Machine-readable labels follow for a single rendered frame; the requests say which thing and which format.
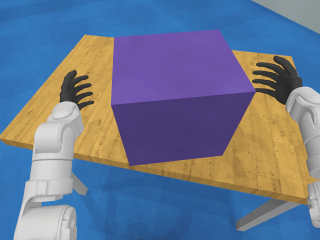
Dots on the robot right forearm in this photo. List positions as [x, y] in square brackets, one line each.
[303, 105]

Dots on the table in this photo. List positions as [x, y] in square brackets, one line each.
[266, 155]

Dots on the right robot hand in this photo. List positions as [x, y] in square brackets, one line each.
[286, 79]

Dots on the right robot upper arm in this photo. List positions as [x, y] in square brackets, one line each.
[313, 201]

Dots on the robot left forearm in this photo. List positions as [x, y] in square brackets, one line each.
[53, 153]

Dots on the left robot upper arm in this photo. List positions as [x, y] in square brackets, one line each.
[53, 222]

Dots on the left robot hand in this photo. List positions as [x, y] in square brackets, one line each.
[69, 91]

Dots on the carton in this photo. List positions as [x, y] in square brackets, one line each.
[177, 96]

